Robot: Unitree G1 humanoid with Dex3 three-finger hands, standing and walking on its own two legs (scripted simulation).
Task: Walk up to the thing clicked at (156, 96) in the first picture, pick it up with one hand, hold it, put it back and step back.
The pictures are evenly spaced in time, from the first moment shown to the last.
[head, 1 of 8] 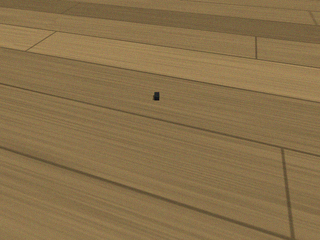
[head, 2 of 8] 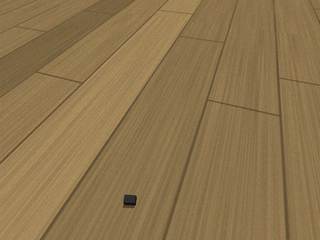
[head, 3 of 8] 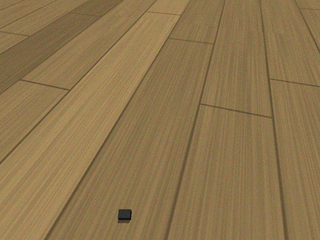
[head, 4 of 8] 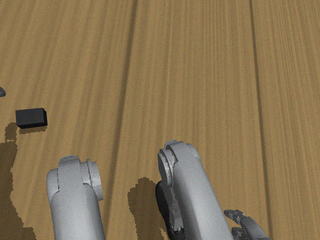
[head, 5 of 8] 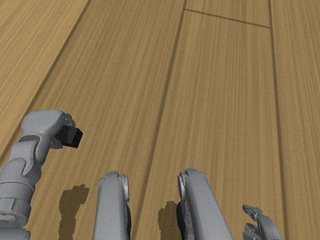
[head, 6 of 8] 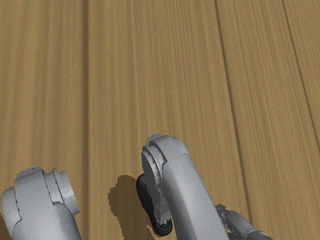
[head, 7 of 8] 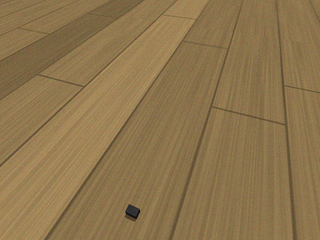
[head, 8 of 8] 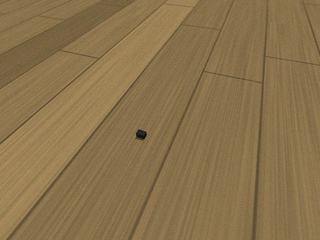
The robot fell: no
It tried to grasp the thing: yes
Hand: left
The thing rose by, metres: 0.68
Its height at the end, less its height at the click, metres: +0.00
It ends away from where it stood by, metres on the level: 0.01
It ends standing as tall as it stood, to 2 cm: yes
